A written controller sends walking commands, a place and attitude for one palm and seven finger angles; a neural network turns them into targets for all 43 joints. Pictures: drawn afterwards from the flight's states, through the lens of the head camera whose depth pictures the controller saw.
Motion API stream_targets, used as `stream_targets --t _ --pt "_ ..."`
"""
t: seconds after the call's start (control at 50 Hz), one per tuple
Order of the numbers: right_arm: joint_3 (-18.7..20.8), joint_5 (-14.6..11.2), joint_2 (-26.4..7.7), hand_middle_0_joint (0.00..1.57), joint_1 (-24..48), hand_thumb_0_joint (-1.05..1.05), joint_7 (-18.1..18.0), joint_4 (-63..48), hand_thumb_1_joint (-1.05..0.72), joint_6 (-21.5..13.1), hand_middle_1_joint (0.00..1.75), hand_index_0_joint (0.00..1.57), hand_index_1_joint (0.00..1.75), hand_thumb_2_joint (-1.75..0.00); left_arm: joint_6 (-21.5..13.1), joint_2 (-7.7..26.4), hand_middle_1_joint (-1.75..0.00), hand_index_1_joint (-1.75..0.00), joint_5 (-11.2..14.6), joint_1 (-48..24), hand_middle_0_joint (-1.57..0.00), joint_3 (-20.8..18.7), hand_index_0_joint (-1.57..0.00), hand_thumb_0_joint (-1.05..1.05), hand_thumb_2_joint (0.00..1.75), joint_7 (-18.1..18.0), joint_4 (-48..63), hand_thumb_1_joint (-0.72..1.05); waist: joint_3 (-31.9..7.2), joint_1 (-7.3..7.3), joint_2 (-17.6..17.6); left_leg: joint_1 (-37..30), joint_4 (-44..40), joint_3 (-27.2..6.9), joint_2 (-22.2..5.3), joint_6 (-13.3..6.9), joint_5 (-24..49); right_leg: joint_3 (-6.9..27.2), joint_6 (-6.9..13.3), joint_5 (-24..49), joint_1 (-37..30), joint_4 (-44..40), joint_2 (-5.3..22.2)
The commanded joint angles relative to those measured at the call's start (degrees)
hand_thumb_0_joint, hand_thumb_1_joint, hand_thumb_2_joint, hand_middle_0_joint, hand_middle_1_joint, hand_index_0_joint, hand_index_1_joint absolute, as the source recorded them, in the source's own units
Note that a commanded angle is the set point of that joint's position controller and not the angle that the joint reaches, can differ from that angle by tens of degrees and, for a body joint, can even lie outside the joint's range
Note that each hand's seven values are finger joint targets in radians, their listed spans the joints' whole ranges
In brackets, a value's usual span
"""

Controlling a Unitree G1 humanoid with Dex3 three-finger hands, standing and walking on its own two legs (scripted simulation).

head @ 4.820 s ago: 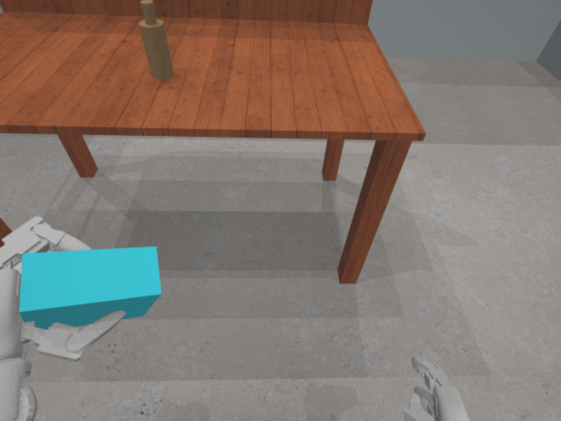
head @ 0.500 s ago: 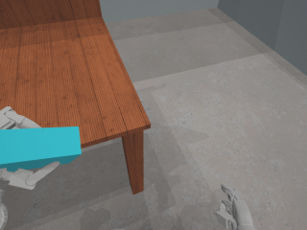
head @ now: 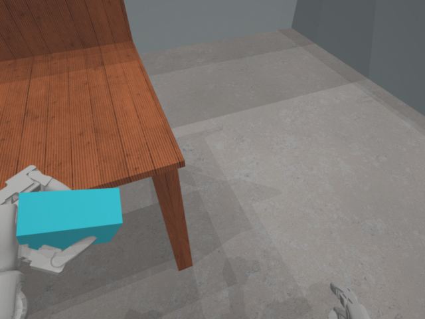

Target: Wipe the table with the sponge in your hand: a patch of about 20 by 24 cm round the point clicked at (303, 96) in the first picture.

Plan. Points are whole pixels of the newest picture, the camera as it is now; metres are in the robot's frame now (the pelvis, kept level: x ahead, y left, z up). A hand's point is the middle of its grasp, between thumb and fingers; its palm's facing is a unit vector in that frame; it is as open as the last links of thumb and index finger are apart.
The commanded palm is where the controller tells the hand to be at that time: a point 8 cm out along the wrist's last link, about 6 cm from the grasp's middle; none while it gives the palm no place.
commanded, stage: come to a stop and stand still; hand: left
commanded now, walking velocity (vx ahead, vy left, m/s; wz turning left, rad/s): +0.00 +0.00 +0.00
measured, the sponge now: (86, 219) +0.23 +0.20 +0.14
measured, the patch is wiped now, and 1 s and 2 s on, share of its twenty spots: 0.00 0.00 0.00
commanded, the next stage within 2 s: look again from close up in 1.18 s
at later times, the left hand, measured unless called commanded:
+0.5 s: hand (37, 283) +0.14 +0.22 +0.15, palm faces +0.38 -0.85 -0.37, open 9.6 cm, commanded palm +0.08 +0.27 +0.18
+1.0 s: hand out of the picture +0.09 +0.21 +0.16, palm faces +0.40 -0.83 -0.39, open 9.6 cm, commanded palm +0.03 +0.27 +0.18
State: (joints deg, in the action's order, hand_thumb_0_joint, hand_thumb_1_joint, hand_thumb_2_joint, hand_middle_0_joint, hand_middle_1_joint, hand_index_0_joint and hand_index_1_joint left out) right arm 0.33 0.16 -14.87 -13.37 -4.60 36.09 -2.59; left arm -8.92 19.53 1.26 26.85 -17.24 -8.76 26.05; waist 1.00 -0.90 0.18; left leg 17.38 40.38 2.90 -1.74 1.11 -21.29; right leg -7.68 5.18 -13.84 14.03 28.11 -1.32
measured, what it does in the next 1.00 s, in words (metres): walks backwards: left foot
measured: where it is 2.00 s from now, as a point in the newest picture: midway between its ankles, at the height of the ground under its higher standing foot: outside the picture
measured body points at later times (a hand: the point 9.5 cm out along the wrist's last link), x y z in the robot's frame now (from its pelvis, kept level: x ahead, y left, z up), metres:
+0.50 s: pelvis -0.08 -0.01 +0.00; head -0.08 -0.01 +0.45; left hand +0.11 +0.26 +0.17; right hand +0.08 -0.23 -0.10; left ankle -0.07 +0.12 -0.73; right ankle +0.02 -0.06 -0.74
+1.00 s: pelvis -0.12 -0.02 -0.01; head -0.12 -0.02 +0.44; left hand +0.07 +0.26 +0.18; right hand +0.05 -0.25 -0.10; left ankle -0.13 +0.11 -0.73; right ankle +0.02 -0.06 -0.74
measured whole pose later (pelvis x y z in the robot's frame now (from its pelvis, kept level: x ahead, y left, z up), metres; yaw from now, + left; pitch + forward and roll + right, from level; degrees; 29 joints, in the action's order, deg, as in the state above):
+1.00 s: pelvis -0.12 -0.02 -0.01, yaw +2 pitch -2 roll +2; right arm -1.2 2.0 -11.6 -12.2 -4.1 35.7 -2.1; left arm -10.1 19.8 -0.7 26.7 -16.6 -9.7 28.6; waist 0.9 -1.1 -2.1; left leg 14.6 38.0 2.6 -0.2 -1.0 -26.6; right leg -8.1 6.9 -3.5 22.8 26.7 -1.2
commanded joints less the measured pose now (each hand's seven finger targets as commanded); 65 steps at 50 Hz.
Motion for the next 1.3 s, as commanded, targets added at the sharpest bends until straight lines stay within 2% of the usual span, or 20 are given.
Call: stream_targets --t 0.0,0.06,0.1,0.24,0.3,0.34,0.46,0.56,0.68,0.8,0.88,0.98,1.02,1.04,1.08,1.14,1.22,1.24,1.26,1.28 --pt "1.13 0.17 -2.58 0.2 5.06 0.0 -0.19 -10.38 -0.9 -3.4 0.3 0.2 0.3 -0.9 -5.3 11.42 -1.6 -1.6 0.77 -1.57 -1.2 -9.21 -1.2 0.0 1.3 -1.94 16.34 0.1 -8.64 1.46 -0.35 -4.12 -14.78 -0.49 0.17 -0.81 7.05 14.66 -0.2 15.79 -8.38 -7.72 13.9" --pt "2.09 -0.23 -4.73 0.2 5.34 0.0 -0.18 -11.48 -0.9 -3.39 0.3 0.2 0.3 -0.9 -5.99 11.81 -1.6 -1.6 0.63 -1.66 -1.2 -8.8 -1.2 0.0 1.3 -2.23 18.7 0.1 -9.24 2.19 9.18 -10.13 -19.54 -9.51 -10.21 -3.76 24.52 10.74 -4.78 5.45 -3.3 -2.55 6.18" --pt "0.92 0.28 -3.41 0.2 5.97 0.0 -0.12 -11.13 -0.9 -3.35 0.3 0.2 0.3 -0.9 -6.16 11.0 -1.6 -1.6 0.44 -0.81 -1.2 -8.18 -1.2 0.0 1.3 -2.0 17.57 0.1 -6.58 1.68 14.61 -1.77 -21.48 -11.98 -12.72 -5.4 24.34 7.81 -5.44 1.67 -5.88 0.64 4.65" --pt "1.11 -0.15 -3.83 0.2 5.15 0.0 0.43 -10.18 -0.9 -4.09 0.3 0.2 0.3 -0.9 -4.61 8.32 -1.6 -1.6 -0.16 -5.46 -1.2 -5.48 -1.2 0.0 1.3 -0.99 9.29 0.1 -1.7 1.13 1.27 5.58 -15.94 -3.86 -4.05 -2.31 -5.7 15.62 -4.31 -9.14 -2.29 -10.52 7.86" --pt "0.91 0.03 -2.89 0.2 4.81 0.0 0.67 -9.48 -0.9 -3.43 0.3 0.2 0.3 -0.9 -3.64 9.69 -1.6 -1.6 -0.12 -7.66 -1.2 -5.58 -1.2 0.0 1.3 -1.25 8.85 0.1 -2.53 0.86 -7.48 -0.79 -4.06 -2.0 -0.22 -1.78 -2.95 24.17 -2.4 -24.45 6.18 -20.53 14.69" --pt "0.51 0.22 -2.24 0.2 5.59 0.0 0.73 -9.34 -0.9 -3.11 0.3 0.2 0.3 -0.9 -3.19 9.84 -1.6 -1.6 -0.39 -8.42 -1.2 -5.52 -1.2 0.0 1.3 -1.55 9.46 0.1 -3.44 1.18 -9.28 0.43 0.85 -2.8 0.31 -1.89 -2.5 24.11 -1.1 -23.19 4.6 -21.38 16.87" --pt "-0.16 1.02 -1.8 0.2 5.8 0.0 0.26 -9.91 -0.9 -2.39 0.3 0.2 0.3 -0.9 -3.92 11.54 -1.6 -1.6 -0.2 -6.17 -1.2 -7.31 -1.2 0.0 1.3 -2.07 15.64 0.1 -6.47 1.37 -0.29 -6.45 -12.33 -0.85 1.21 -1.88 1.0 16.27 -0.87 -19.15 3.48 -17.3 13.66" --pt "-0.25 0.81 -3.05 0.2 5.31 0.0 -0.17 -10.99 -0.9 -3.05 0.3 0.2 0.3 -0.9 -5.03 10.67 -1.6 -1.6 -0.84 -3.57 -1.2 -7.83 -1.2 0.0 1.3 -2.84 16.33 0.1 -3.18 1.69 13.32 12.91 -31.01 -14.08 -10.47 -5.74 -13.71 8.52 -5.5 -7.51 -10.13 0.25 3.37" --pt "1.6 0.59 -3.79 0.2 4.3 0.0 -0.74 -10.68 -0.9 -3.41 0.3 0.2 0.3 -0.9 -3.57 7.69 -1.6 -1.6 -1.17 -3.35 -1.2 -5.81 -1.2 0.0 1.3 -2.08 8.84 0.1 -2.64 0.8 5.01 15.1 -22.07 -8.89 -7.19 -4.71 -12.24 7.57 -6.03 -4.38 -10.87 0.13 2.97" --pt "1.49 0.51 -2.79 0.2 5.58 0.0 0.01 -8.15 -0.9 -3.7 0.3 0.2 0.3 -0.9 -3.85 11.33 -1.6 -1.6 -1.35 -9.36 -1.2 -6.94 -1.2 0.0 1.3 -1.7 12.23 0.1 -4.12 0.39 -10.61 -0.54 3.21 -1.78 1.12 -2.04 -4.77 26.44 -0.18 -28.9 8.56 -20.64 17.7" --pt "0.6 1.4 -1.45 0.2 5.34 0.0 0.01 -8.32 -0.9 -3.14 0.3 0.2 0.3 -0.9 -4.91 11.26 -1.6 -1.6 -1.26 -5.63 -1.2 -7.9 -1.2 0.0 1.3 -2.3 14.75 0.1 -7.19 0.81 -5.98 -1.86 4.89 -0.69 1.4 -1.93 -6.0 20.3 1.2 -23.05 5.92 -19.13 17.22" --pt "0.78 2.48 -2.76 0.2 3.2 0.0 -0.41 -8.16 -0.9 -0.97 0.3 0.2 0.3 -0.9 -5.25 10.81 -1.6 -1.6 -1.72 -0.98 -1.2 -8.42 -1.2 0.0 1.3 -3.11 15.98 0.1 -9.28 0.12 -0.22 -6.57 -15.18 -1.59 1.88 -2.62 -3.99 15.06 -1.0 -18.26 4.18 -14.32 11.33" --pt "1.11 2.66 -4.19 0.2 4.0 0.0 -0.63 -9.95 -0.9 -1.95 0.3 0.2 0.3 -0.9 -6.68 9.39 -1.6 -1.6 -1.28 -2.43 -1.2 -7.99 -1.2 0.0 1.3 -3.29 18.04 0.1 -5.93 1.06 14.82 -0.39 -28.74 -17.33 -9.77 -6.58 -5.31 7.59 -5.2 -7.44 3.33 1.41 1.28" --pt "0.67 2.05 -2.73 0.2 5.18 0.0 -0.97 -9.84 -0.9 -3.37 0.3 0.2 0.3 -0.9 -6.98 9.8 -1.6 -1.6 -1.25 -2.77 -1.2 -8.11 -1.2 0.0 1.3 -3.57 16.94 0.1 -3.68 1.42 17.96 5.27 -29.31 -19.19 -13.87 -7.78 1.07 6.06 -5.91 -4.35 2.19 9.22 0.17" --pt "1.54 1.64 -2.6 0.2 4.55 0.0 -1.18 -9.86 -0.9 -4.15 0.3 0.2 0.3 -0.9 -5.34 8.79 -1.6 -1.6 -1.57 -0.25 -1.2 -7.63 -1.2 0.0 1.3 -3.14 11.91 0.1 -2.37 1.59 13.73 11.58 -27.04 -12.85 -12.94 -7.66 2.79 7.63 -6.36 -5.98 -2.33 14.08 0.39" --pt "1.81 -0.89 -3.77 0.2 4.63 0.0 -0.34 -8.77 -0.9 -4.61 0.3 0.2 0.3 -0.9 -4.69 8.42 -1.6 -1.6 -0.52 -3.55 -1.2 -6.64 -1.2 0.0 1.3 -1.68 7.62 0.1 -3.03 1.12 8.45 5.53 -18.06 -6.62 -8.76 -5.07 7.3 5.95 -6.42 -0.39 -4.62 -0.24 1.28" --pt "1.6 -0.87 -3.85 0.2 4.1 0.0 0.21 -6.88 -0.9 -5.24 0.3 0.2 0.3 -0.9 -5.83 8.08 -1.6 -1.6 -0.5 -13.03 -1.2 -3.99 -1.2 0.0 1.3 -0.93 5.35 0.1 -4.7 -0.93 -5.85 3.13 -9.29 -3.27 -1.87 -0.78 4.35 17.89 -2.16 10.25 -3.95 -6.58 10.69" --pt "2.11 -1.08 -3.81 0.2 4.73 0.0 0.28 -7.1 -0.9 -5.42 0.3 0.2 0.3 -0.9 -5.43 9.17 -1.6 -1.6 -0.29 -12.82 -1.2 -4.4 -1.2 0.0 1.3 -0.85 5.37 0.1 -6.15 -0.23 -9.02 -0.32 -5.94 -2.81 -0.64 -0.8 3.33 21.77 -1.11 4.13 -2.01 -9.84 12.76" --pt "-1.76 -2.43 -1.9 0.2 2.84 0.0 -0.85 -8.61 -0.9 -7.39 0.3 0.2 0.3 -0.9 -10.12 48.33 -1.6 -1.6 -0.52 -69.1 -1.2 -29.52 -1.2 0.0 1.3 -2.39 16.75 0.1 9.63 -2.62 -10.81 0.68 -10.82 -3.24 0.88 -1.7 3.77 12.97 -5.47 -13.08 15.06 -11.93 7.4" --pt "-2.97 -3.94 2.2 0.2 10.07 0.0 0.8 -9.75 -0.9 -10.03 0.3 0.2 0.3 -0.9 -8.95 20.06 -1.6 -1.6 0.05 -44.56 -1.2 -13.01 -1.2 0.0 1.3 0.51 -3.05 0.1 -5.55 0.6 -10.46 -6.34 -7.27 -1.86 -2.6 -3.89 5.23 14.4 -3.35 -23.19 16.92 -9.97 9.38"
